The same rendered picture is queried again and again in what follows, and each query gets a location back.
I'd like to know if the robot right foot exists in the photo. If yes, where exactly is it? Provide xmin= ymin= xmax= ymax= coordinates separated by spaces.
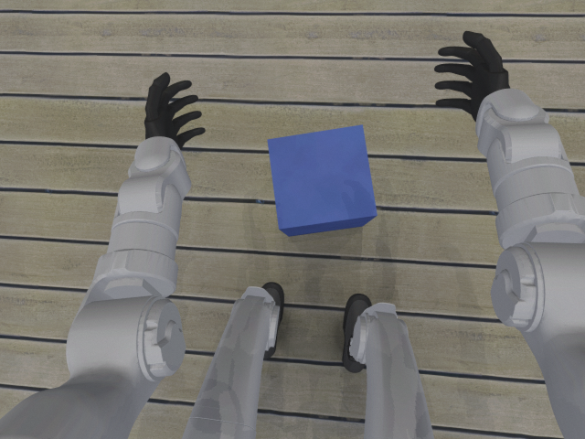
xmin=342 ymin=294 xmax=372 ymax=373

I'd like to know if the robot left upper arm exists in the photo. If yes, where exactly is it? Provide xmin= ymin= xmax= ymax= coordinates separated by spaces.
xmin=0 ymin=295 xmax=186 ymax=439

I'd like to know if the robot left forearm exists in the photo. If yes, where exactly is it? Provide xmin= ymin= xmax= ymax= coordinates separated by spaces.
xmin=66 ymin=136 xmax=191 ymax=368

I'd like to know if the robot left hand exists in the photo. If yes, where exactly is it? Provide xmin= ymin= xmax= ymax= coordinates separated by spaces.
xmin=144 ymin=72 xmax=206 ymax=150

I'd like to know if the robot right upper arm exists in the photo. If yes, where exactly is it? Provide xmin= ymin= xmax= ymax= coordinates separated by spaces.
xmin=491 ymin=241 xmax=585 ymax=439

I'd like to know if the robot right hand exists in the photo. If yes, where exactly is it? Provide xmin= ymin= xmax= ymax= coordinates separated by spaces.
xmin=434 ymin=31 xmax=511 ymax=122

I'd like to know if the robot right forearm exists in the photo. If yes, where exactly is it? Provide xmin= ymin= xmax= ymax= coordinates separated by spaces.
xmin=475 ymin=89 xmax=585 ymax=250

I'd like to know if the carton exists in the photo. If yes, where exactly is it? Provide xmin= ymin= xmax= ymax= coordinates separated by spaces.
xmin=267 ymin=124 xmax=378 ymax=237

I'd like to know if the right robot shin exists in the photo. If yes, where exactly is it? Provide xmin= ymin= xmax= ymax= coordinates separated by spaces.
xmin=349 ymin=303 xmax=409 ymax=364

